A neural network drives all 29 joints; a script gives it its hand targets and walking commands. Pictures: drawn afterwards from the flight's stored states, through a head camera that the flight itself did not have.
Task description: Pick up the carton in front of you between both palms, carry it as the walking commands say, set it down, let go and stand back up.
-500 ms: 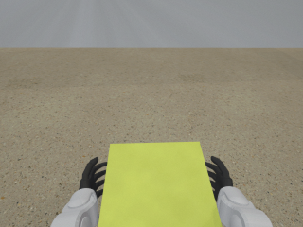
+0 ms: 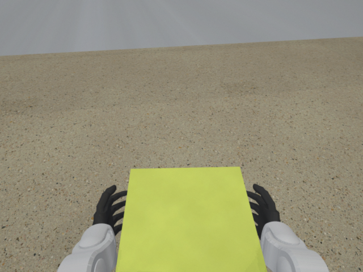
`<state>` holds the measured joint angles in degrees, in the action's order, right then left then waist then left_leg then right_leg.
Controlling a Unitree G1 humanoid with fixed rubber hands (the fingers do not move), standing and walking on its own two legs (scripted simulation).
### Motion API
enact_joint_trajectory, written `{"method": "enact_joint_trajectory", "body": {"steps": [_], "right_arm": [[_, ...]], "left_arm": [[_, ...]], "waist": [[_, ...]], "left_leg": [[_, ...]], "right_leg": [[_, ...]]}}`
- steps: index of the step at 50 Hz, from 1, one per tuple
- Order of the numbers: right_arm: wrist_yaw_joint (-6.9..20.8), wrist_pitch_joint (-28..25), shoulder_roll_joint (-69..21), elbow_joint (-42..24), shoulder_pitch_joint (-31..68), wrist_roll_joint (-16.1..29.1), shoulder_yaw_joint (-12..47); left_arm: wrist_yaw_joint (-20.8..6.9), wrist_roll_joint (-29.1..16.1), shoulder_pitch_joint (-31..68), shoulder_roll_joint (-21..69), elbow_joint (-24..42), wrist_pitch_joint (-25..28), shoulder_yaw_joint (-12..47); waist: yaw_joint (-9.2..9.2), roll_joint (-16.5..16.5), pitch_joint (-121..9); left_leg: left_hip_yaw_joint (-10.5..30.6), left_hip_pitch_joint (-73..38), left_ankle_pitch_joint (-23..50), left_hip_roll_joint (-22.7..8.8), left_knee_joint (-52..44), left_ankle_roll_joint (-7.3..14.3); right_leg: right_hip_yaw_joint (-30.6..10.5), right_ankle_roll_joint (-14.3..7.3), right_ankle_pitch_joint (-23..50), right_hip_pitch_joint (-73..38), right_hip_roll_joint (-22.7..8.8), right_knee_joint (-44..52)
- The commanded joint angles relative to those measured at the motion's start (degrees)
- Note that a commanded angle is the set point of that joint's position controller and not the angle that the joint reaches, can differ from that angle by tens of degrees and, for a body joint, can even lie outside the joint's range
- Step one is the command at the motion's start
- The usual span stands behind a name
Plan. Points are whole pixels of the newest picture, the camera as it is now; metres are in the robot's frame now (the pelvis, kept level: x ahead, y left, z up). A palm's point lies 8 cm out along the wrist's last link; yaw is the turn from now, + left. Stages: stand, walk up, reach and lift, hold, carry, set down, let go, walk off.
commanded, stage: carry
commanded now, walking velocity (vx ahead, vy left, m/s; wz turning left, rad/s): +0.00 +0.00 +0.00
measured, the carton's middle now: (186, 243) +0.21 +0.00 +0.02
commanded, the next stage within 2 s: none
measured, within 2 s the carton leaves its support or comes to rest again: neither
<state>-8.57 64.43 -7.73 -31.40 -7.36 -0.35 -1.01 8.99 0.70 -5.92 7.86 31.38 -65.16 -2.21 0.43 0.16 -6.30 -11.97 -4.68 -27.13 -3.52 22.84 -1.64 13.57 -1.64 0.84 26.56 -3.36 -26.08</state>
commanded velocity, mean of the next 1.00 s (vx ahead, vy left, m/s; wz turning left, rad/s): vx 0.00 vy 0.00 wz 0.00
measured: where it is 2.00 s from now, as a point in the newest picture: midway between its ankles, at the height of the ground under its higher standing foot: outside the picture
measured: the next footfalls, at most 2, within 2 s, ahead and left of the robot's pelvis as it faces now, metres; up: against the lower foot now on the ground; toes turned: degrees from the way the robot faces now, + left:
left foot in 0.22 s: +0.11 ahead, +0.12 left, +0.00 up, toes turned -7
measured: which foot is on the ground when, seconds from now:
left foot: down 0.00-0.02, up 0.04-0.20, down 0.22-1.00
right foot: down 0.00-1.00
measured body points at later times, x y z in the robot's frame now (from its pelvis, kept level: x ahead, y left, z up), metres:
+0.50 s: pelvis +0.16 +0.02 +0.02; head +0.13 +0.03 +0.46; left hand +0.40 +0.17 +0.10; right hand +0.39 -0.13 +0.10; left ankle +0.07 +0.12 -0.72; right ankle +0.13 -0.10 -0.72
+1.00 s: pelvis +0.16 +0.02 +0.01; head +0.15 +0.03 +0.46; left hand +0.43 +0.17 +0.05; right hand +0.42 -0.13 +0.05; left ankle +0.07 +0.12 -0.72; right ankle +0.13 -0.10 -0.72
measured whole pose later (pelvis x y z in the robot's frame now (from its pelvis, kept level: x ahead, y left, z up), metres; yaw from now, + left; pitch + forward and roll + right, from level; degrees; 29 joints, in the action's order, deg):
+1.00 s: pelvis +0.16 +0.02 +0.01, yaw -1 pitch +3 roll -1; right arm -3.8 53.7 -7.2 -10.4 2.1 -7.2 -3.9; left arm 4.0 7.4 3.0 7.2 9.6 -53.3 -4.8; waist -0.4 0.6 -5.3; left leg -9.2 8.5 -22.5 -2.8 27.8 0.4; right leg 11.0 1.1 -17.0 15.2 -4.8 -29.5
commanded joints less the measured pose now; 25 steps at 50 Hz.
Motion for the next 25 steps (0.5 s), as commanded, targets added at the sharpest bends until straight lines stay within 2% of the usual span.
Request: {"method": "enact_joint_trajectory", "body": {"steps": [1,2,3,4,5,6,7,8,9,10,11,12,13,14,15,16,17,18,19,20,21,22,23,24,25], "right_arm": [[1.2,-0.4,-33.1,-6.3,17.3,8.0,30.7],[0.9,-0.7,-34.1,-7.3,18.0,8.6,31.2],[1.4,-1.3,-35.7,-9.3,18.3,9.4,34.1],[2.0,-1.6,-39.5,-10.5,19.3,10.9,35.8],[2.6,-1.8,-40.9,-7.0,18.0,10.2,35.2],[3.1,-2.2,-42.5,-7.1,19.6,10.7,34.9],[3.4,-2.3,-41.5,-7.0,16.9,10.1,35.4],[3.4,-2.8,-43.5,-5.5,16.9,10.9,35.2],[3.3,-3.0,-41.6,-6.1,16.4,8.9,34.1],[3.2,-3.0,-41.1,-4.6,16.2,8.5,33.4],[3.5,-3.1,-40.7,-6.2,16.7,8.9,32.9],[3.7,-2.5,-39.1,-6.3,16.0,9.6,33.1],[3.6,-2.8,-39.0,-8.4,19.4,9.1,33.2],[3.2,-2.1,-38.8,-7.5,21.0,9.6,33.9],[2.8,-1.6,-36.5,-7.4,19.4,8.6,32.2],[2.5,-0.7,-36.1,-3.7,19.0,8.6,31.4],[2.0,-0.4,-33.6,-5.7,17.7,9.0,31.5],[1.6,0.3,-33.5,-3.4,17.0,8.4,30.3],[1.1,1.0,-30.9,-1.9,16.1,7.2,28.4],[0.9,1.2,-31.2,-1.4,14.9,7.7,28.3],[0.9,1.2,-32.7,-3.1,16.0,8.8,30.0],[1.3,1.0,-32.5,-3.2,18.2,9.7,29.7],[1.4,1.1,-34.0,-1.8,18.4,10.3,29.6],[1.4,0.9,-34.2,-4.6,20.8,10.1,30.4],[1.7,0.7,-34.8,-5.3,21.0,10.6,30.7]], "left_arm": [[-1.9,-9.4,16.5,33.8,3.9,1.0,30.7],[-2.4,-10.9,15.2,35.2,2.7,1.0,30.7],[-2.9,-10.5,12.4,37.2,2.2,1.9,30.2],[-3.4,-10.7,12.1,39.4,6.0,2.7,30.9],[-4.1,-10.5,14.3,40.3,4.9,2.7,31.0],[-4.4,-9.5,13.6,41.1,3.0,3.0,31.6],[-4.5,-9.9,14.1,42.9,5.0,3.7,32.4],[-4.6,-10.7,14.8,41.0,5.9,3.8,32.8],[-4.9,-10.6,16.0,41.2,6.5,3.9,34.0],[-4.8,-10.5,16.0,41.6,5.4,3.9,34.0],[-4.7,-9.7,15.3,39.4,5.9,3.9,32.9],[-4.1,-9.9,14.8,39.8,5.6,3.8,33.1],[-4.1,-9.3,15.7,39.6,6.0,3.3,33.5],[-3.7,-9.6,18.7,38.3,7.4,2.7,33.1],[-3.5,-10.9,19.3,37.0,6.9,2.0,33.0],[-3.2,-9.2,16.8,34.8,4.3,1.5,31.8],[-2.9,-9.5,15.8,34.3,5.1,0.9,31.0],[-2.6,-9.6,15.6,34.1,3.7,0.4,31.4],[-2.1,-8.4,14.7,31.9,1.6,-0.7,31.3],[-1.5,-8.9,15.1,32.1,2.4,-0.6,30.6],[-1.1,-7.6,13.4,31.4,2.7,-0.8,30.2],[-1.0,-8.7,16.8,34.2,2.7,-0.7,30.7],[-0.8,-7.7,17.4,33.8,3.9,-0.4,30.2],[-1.2,-8.3,15.8,35.7,1.2,-0.4,29.7],[-1.4,-8.8,17.1,35.8,3.3,-0.1,30.2]], "waist": [[0.55,-14.0,-11.9],[0.85,-13.0,-18.7],[0.43,-12.6,-21.2],[0.05,-9.9,-21.9],[0.02,-7.5,-18.7],[-0.59,-6.0,-16.5],[0.22,-6.8,-15.6],[0.06,-7.3,-16.2],[-0.51,-7.2,-16.1],[-1.19,-5.2,-14.1],[-1.01,-3.9,-12.3],[-0.63,-2.3,-12.0],[-0.09,1.2,-13.7],[-0.47,3.0,-8.5],[-0.81,2.4,-9.0],[-1.01,-0.4,-8.7],[-0.96,4.8,-8.8],[-0.96,1.4,-8.8],[-0.61,4.3,-7.6],[-0.82,2.7,-9.8],[-0.89,4.1,-10.2],[-0.69,6.2,-9.6],[-0.40,5.2,-11.0],[-0.74,3.4,-8.5],[-0.98,3.1,-9.2]], "left_leg": [[-0.3,29.4,11.4,2.2,30.2,-2.5],[4.6,31.6,-5.8,4.5,40.7,-2.2],[8.7,32.5,-4.8,2.9,42.2,-0.8],[11.5,29.4,-4.2,-0.5,35.3,0.1],[11.3,28.5,-1.6,-2.0,30.6,1.1],[11.9,25.5,-1.6,-2.6,22.2,1.2],[9.5,24.2,-3.5,-1.0,14.6,1.0],[7.9,22.2,-4.9,-0.7,7.9,1.0],[6.4,17.7,3.1,-0.9,4.6,1.1],[6.0,15.0,13.7,-2.5,-3.4,0.4],[8.6,14.5,22.4,-4.4,-2.5,0.8],[8.2,10.8,26.6,-6.2,-2.8,0.7],[12.1,12.9,29.7,-9.4,-3.1,0.6],[8.9,15.3,35.1,-8.0,2.0,0.1],[8.3,14.9,35.8,-8.5,1.8,-0.3],[7.9,14.8,38.0,-7.6,1.1,-0.3],[7.5,13.8,39.2,-6.8,2.3,0.3],[7.2,14.4,43.4,-6.7,2.1,0.7],[8.2,15.2,47.2,-6.5,2.5,0.6],[7.8,13.3,54.5,-6.1,4.9,1.2],[8.0,11.3,57.6,-7.1,4.4,0.0],[8.1,11.3,61.8,-6.8,3.6,0.5],[7.2,10.8,63.5,-6.1,4.9,0.5],[7.5,12.7,62.2,-6.7,4.3,0.6],[7.6,10.2,66.9,-6.1,5.6,0.6]], "right_leg": [[-21.0,-5.5,48.1,-40.6,-15.8,0.7],[-25.5,-13.7,50.6,-44.8,-20.8,1.0],[-23.9,-11.8,49.1,-43.6,-18.8,1.8],[-19.8,-8.6,42.5,-38.5,-18.1,3.5],[-14.8,-6.9,35.4,-33.8,-16.3,5.9],[-13.5,-5.6,27.8,-29.1,-15.5,7.7],[-13.2,-5.5,24.0,-27.9,-15.2,7.9],[-12.2,-6.3,20.8,-27.7,-14.3,7.7],[-9.1,-4.6,12.7,-24.3,-12.6,6.9],[-7.3,-3.5,8.1,-22.1,-10.9,4.5],[-5.3,-0.6,3.5,-18.8,-9.0,2.3],[-5.7,-0.1,0.1,-14.9,-8.2,1.2],[-5.1,1.3,-4.8,-15.9,-5.6,0.8],[-5.9,1.5,1.9,-16.6,-5.7,2.5],[-5.7,1.5,4.6,-16.5,-7.1,0.5],[-5.4,2.0,7.8,-17.5,-6.3,-0.6],[-6.5,2.1,7.4,-17.0,-6.9,-1.3],[-6.6,1.5,11.0,-17.4,-7.7,-1.9],[-5.7,1.6,12.9,-17.9,-6.4,-4.1],[-4.2,1.7,17.1,-18.1,-5.2,-6.3],[-4.5,2.4,11.8,-15.8,-4.6,-5.6],[-3.9,2.1,11.2,-15.6,-4.9,-6.7],[-3.4,2.3,13.2,-16.4,-3.6,-7.4],[-3.6,3.2,11.4,-15.9,-3.7,-5.1],[-3.0,3.0,12.0,-15.1,-2.8,-5.7]]}}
